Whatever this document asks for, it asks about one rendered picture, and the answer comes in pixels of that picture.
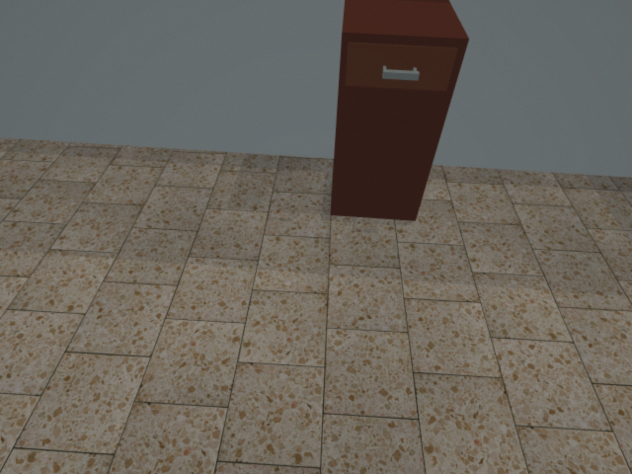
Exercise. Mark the drawer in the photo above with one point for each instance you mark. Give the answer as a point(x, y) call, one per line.
point(366, 60)

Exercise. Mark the handle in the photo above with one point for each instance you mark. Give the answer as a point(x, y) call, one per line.
point(400, 74)

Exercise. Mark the cabinet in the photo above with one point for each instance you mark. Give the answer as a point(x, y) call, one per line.
point(386, 138)

